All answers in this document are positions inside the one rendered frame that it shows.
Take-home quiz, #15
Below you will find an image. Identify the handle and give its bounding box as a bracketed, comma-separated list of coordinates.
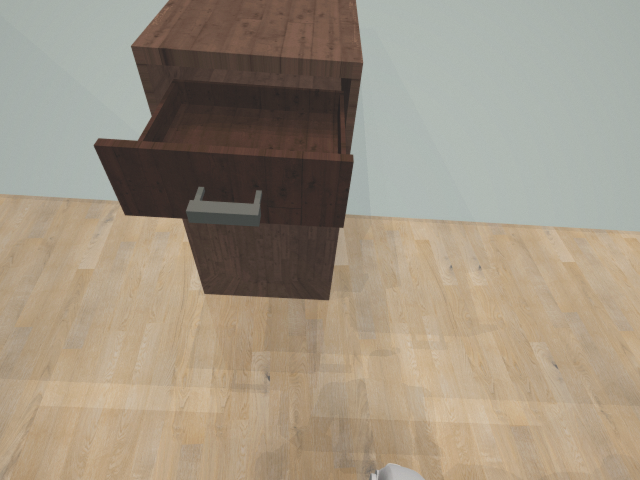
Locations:
[186, 187, 262, 227]

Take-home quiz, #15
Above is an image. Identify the drawer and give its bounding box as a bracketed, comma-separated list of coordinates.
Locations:
[94, 79, 354, 228]

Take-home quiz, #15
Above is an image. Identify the cabinet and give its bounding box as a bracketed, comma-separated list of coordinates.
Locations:
[131, 0, 363, 300]

